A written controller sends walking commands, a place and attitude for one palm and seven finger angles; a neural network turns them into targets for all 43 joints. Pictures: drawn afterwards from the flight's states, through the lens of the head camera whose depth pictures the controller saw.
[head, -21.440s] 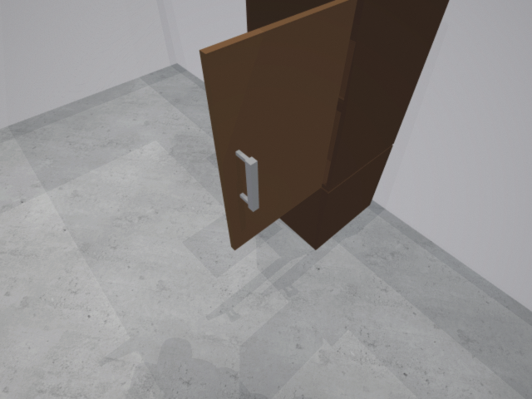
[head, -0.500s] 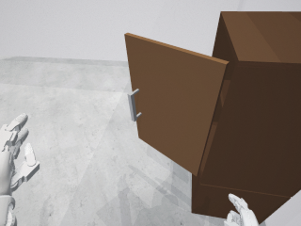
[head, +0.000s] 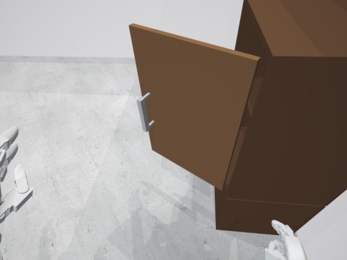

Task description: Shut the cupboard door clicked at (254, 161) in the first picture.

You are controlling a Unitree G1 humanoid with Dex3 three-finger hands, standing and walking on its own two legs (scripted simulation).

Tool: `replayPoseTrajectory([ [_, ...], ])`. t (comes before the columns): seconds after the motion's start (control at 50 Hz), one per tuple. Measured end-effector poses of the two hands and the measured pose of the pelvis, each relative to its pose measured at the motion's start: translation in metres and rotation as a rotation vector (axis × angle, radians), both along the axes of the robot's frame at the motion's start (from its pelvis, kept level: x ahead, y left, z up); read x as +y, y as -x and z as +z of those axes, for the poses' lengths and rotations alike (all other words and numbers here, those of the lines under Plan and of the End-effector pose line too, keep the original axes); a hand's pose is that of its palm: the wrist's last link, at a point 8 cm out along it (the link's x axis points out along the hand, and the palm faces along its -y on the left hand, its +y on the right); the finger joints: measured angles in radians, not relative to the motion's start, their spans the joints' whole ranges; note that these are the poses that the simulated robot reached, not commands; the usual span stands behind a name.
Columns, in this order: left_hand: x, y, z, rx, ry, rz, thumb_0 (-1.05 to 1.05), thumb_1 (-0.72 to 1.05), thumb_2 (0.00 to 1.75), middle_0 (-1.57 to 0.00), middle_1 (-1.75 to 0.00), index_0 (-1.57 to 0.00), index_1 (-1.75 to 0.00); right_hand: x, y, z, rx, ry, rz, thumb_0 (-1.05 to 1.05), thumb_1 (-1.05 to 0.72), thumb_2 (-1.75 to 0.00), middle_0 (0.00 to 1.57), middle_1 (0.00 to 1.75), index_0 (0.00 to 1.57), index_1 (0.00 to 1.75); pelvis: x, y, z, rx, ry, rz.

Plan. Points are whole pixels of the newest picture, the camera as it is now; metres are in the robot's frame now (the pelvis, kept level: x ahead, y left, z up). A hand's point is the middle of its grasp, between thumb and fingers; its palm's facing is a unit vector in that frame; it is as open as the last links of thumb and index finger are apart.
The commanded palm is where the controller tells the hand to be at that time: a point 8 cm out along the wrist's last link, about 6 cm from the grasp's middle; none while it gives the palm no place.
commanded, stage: step back with the hand held close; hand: left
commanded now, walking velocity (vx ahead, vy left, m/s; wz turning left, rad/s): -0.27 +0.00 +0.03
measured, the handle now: (146, 112) +0.63 +0.15 -0.06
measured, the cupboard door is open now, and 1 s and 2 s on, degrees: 60 60 60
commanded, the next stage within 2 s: stop stepping back and stand still in 1.20 s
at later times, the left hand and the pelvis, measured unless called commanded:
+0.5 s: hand out of the picture +0.13 +0.30 +0.15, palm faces +0.47 -0.76 -0.46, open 7.4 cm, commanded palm +0.07 +0.33 +0.18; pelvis -0.07 +0.03 -0.02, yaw +1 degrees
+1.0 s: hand out of the picture +0.08 +0.32 +0.17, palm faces +0.46 -0.75 -0.47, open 7.4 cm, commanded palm +0.00 +0.34 +0.18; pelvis -0.12 +0.04 -0.02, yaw +4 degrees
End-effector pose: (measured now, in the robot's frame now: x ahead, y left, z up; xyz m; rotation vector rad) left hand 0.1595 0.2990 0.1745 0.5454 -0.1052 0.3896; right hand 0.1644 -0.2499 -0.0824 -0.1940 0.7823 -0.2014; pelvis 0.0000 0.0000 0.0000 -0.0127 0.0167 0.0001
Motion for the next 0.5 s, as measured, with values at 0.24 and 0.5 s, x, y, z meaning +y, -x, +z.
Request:
replayPoseTrajectory([
  [0.24, 0.025, 0.027, 0.005, -0.048, -0.050, -0.043, 0.01, 0.89, 0.89, -0.21, -0.30, -0.21, -0.30, 0.023, 0.035, 0.010, -0.020, 0.024, -0.007, 0.01, -0.90, -0.90, 0.20, 0.30, 0.20, 0.30, 0.020, 0.032, -0.005, 0.010, 0.012, -0.007],
  [0.5, 0.037, 0.074, -0.004, -0.149, -0.045, 0.011, 0.01, 0.89, 0.89, -0.21, -0.30, -0.21, -0.30, 0.040, 0.074, -0.001, -0.013, 0.051, 0.063, 0.01, -0.90, -0.90, 0.20, 0.30, 0.20, 0.30, 0.027, 0.069, -0.017, -0.019, 0.027, 0.012],
])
